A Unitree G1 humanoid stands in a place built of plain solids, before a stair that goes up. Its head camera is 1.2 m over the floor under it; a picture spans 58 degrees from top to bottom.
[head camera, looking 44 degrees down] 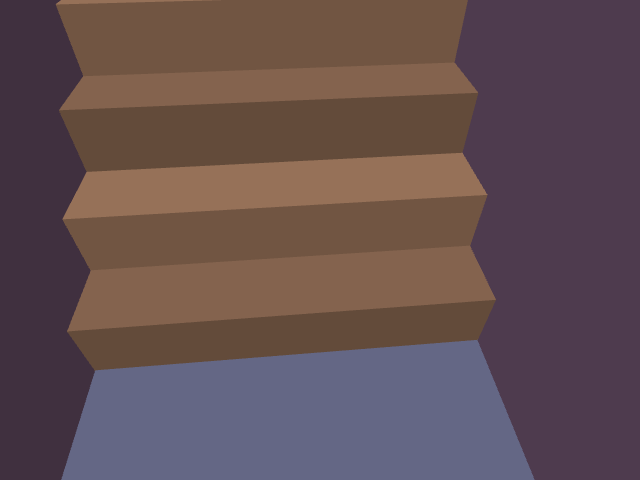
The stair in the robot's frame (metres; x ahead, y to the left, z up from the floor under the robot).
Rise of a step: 0.21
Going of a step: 0.22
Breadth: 1.20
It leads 5 degrees to the left of straight ahead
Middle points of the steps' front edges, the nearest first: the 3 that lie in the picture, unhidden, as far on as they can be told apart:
0.72 0.09 0.21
0.95 0.11 0.42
1.17 0.13 0.62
